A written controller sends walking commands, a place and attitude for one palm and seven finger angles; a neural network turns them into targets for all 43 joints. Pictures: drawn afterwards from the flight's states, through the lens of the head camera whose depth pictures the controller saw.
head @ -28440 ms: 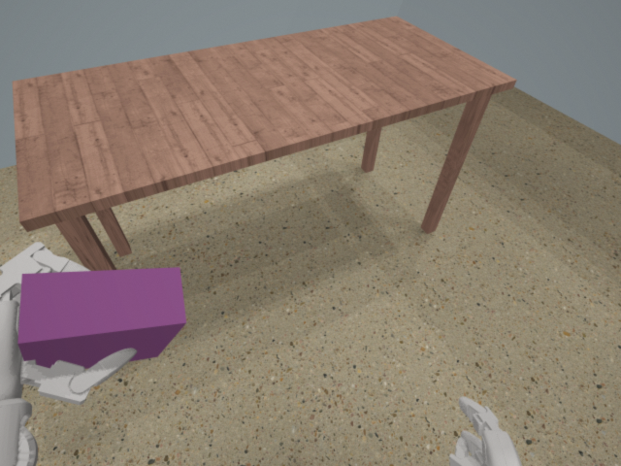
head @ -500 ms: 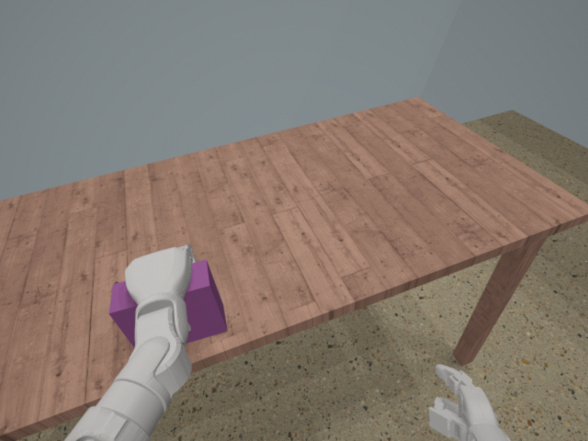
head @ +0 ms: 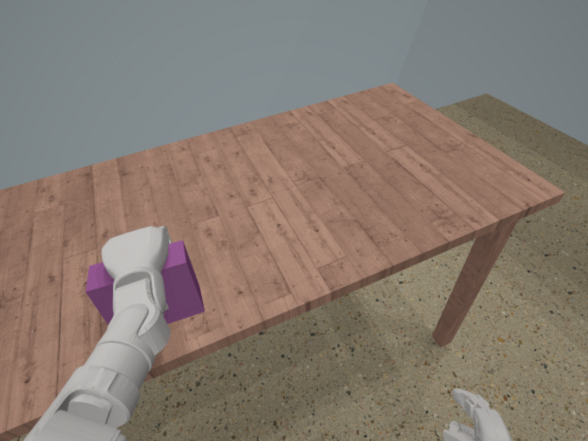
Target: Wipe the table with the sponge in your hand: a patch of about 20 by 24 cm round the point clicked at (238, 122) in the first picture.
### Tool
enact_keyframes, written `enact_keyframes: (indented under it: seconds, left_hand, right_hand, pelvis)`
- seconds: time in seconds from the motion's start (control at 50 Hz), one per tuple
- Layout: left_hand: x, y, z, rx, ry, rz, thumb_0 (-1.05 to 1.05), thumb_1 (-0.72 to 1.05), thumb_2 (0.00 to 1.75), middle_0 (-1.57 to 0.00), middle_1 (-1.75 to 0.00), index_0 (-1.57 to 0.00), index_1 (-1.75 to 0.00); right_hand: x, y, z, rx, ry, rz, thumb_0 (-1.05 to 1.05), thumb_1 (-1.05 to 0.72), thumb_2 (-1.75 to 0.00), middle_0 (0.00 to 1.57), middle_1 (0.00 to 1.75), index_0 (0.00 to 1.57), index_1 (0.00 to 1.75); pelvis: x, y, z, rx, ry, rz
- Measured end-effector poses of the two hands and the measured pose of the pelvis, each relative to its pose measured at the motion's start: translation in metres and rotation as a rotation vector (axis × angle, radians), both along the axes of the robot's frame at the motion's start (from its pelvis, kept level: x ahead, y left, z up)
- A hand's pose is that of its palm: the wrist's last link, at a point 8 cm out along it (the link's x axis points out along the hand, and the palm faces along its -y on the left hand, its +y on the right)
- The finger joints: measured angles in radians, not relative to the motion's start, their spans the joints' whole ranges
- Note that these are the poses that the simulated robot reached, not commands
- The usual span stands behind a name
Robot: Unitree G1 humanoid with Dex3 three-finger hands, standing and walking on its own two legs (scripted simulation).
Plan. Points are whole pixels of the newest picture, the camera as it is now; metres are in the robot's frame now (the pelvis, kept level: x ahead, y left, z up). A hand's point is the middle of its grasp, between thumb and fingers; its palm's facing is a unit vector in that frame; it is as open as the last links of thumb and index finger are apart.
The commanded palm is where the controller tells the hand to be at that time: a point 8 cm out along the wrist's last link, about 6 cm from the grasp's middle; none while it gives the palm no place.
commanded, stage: wipe forward along the third lane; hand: left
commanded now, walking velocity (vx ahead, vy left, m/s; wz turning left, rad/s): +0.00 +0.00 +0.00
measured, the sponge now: (154, 298) +0.33 +0.27 +0.00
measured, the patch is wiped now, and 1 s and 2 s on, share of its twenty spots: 0.60 0.85 1.00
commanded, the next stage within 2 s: wipe back along the third lane in 1.16 s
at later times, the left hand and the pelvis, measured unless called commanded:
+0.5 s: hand (146, 250) +0.39 +0.29 +0.04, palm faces -0.08 -0.02 -1.00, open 9.8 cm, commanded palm +0.37 +0.28 +0.08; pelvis -0.01 +0.01 +0.00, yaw +0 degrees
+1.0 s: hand (138, 226) +0.44 +0.32 +0.04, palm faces -0.09 -0.02 -1.00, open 9.8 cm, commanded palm +0.42 +0.31 +0.08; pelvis +0.01 +0.04 -0.01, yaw -1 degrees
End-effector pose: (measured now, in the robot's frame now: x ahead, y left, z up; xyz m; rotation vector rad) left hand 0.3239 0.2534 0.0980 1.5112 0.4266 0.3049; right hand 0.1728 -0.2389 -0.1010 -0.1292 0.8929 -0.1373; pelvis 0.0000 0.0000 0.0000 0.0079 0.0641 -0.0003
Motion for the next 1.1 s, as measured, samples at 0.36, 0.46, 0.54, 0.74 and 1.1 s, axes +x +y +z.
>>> enact_keyframes:
  seconds: [0.36, 0.46, 0.54, 0.74, 1.1]
  left_hand:
    - [0.034, 0.017, 0.001, 0.023, 0.006, -0.016, 0.01, -0.51, 1.09, -0.75, -1.37, -0.79, -1.35]
    - [0.045, 0.023, 0.001, 0.027, 0.011, -0.018, 0.01, -0.52, 1.09, -0.75, -1.37, -0.79, -1.35]
    - [0.054, 0.027, 0.001, 0.028, 0.014, -0.021, 0.01, -0.52, 1.09, -0.75, -1.37, -0.79, -1.35]
    - [0.078, 0.043, 0.001, 0.026, 0.015, -0.011, 0.01, -0.52, 1.10, -0.75, -1.37, -0.79, -1.36]
    - [0.112, 0.068, 0.001, 0.025, 0.023, -0.008, 0.01, -0.52, 1.10, -0.75, -1.37, -0.78, -1.36]
  right_hand:
    - [-0.060, -0.010, -0.020, -0.018, 0.137, -0.077, 0.01, -0.91, -0.90, 0.20, 0.30, 0.20, 0.30]
    - [-0.065, -0.006, -0.022, -0.020, 0.153, -0.083, 0.01, -0.91, -0.90, 0.20, 0.30, 0.20, 0.30]
    - [-0.068, -0.002, -0.023, -0.021, 0.165, -0.085, 0.01, -0.91, -0.90, 0.20, 0.30, 0.20, 0.30]
    - [-0.077, 0.009, -0.022, -0.031, 0.206, -0.095, 0.01, -0.91, -0.90, 0.20, 0.30, 0.20, 0.30]
    - [-0.099, 0.026, -0.023, -0.049, 0.288, -0.129, 0.00, -0.91, -0.90, 0.20, 0.30, 0.20, 0.30]
  pelvis:
    - [-0.005, 0.005, -0.004, -0.010, 0.057, -0.003]
    - [-0.006, 0.010, -0.005, -0.014, 0.073, -0.001]
    - [-0.005, 0.014, -0.005, -0.017, 0.088, -0.002]
    - [-0.001, 0.025, -0.006, -0.027, 0.122, -0.005]
    - [0.008, 0.048, -0.008, -0.044, 0.168, -0.015]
